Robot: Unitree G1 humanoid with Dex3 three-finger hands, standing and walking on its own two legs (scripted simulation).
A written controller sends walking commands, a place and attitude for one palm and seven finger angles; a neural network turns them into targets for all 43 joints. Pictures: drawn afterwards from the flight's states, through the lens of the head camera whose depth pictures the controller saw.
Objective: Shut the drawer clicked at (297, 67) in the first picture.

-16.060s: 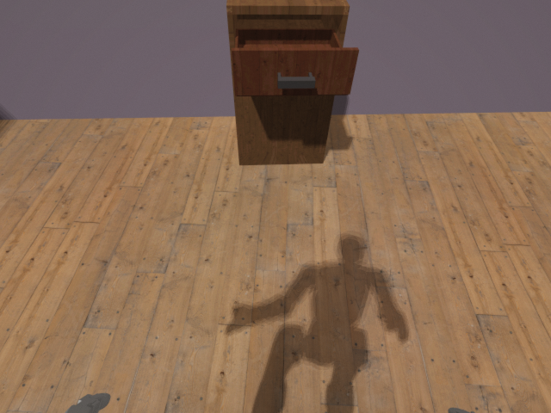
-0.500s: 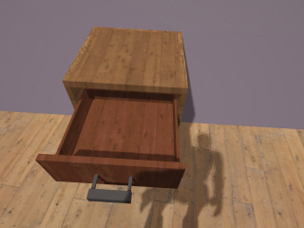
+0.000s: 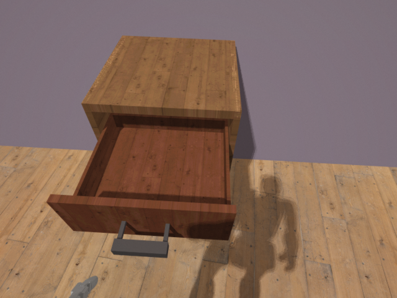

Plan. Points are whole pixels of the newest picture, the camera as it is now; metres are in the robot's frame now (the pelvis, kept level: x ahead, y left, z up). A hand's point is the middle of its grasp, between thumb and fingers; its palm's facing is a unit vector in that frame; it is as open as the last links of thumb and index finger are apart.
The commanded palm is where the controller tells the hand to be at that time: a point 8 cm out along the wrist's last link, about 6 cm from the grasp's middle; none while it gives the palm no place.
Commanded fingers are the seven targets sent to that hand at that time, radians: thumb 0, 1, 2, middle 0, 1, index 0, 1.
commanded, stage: raise the hand and make a fist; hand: left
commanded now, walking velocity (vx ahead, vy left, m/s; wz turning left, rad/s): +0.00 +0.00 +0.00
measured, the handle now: (143, 237) +0.27 +0.15 -0.09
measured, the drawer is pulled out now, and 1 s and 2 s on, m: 0.30 0.30 0.30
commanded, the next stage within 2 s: bring the fist close to the handle in 1.78 s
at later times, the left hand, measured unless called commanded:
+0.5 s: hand out of the picture +0.09 +0.13 -0.01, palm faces +0.12 -0.99 -0.08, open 4.9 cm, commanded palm +0.08 +0.19 -0.03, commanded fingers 0.00 0.90 0.90 -0.84 -0.99 -0.84 -0.99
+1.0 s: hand out of the picture +0.09 +0.12 -0.02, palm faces -0.04 -1.00 +0.01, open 3.1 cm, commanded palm +0.06 +0.18 +0.00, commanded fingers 0.00 0.90 0.90 -1.34 -1.53 -1.34 -1.53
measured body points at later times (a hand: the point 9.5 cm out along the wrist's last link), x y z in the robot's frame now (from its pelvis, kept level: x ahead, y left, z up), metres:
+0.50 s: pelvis -0.07 -0.07 -0.10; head -0.03 -0.06 +0.35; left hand +0.08 +0.18 -0.01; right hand +0.19 -0.26 -0.14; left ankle -0.03 +0.08 -0.74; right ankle -0.03 -0.12 -0.74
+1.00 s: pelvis -0.04 -0.03 -0.07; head +0.02 -0.04 +0.37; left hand +0.09 +0.17 -0.02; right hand +0.16 -0.29 -0.14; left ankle -0.03 +0.08 -0.74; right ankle -0.03 -0.12 -0.74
